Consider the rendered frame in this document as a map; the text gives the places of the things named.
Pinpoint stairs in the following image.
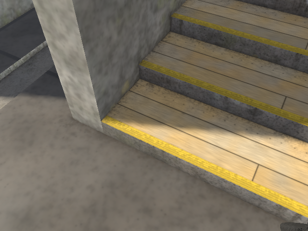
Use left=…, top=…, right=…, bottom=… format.
left=101, top=0, right=308, bottom=224

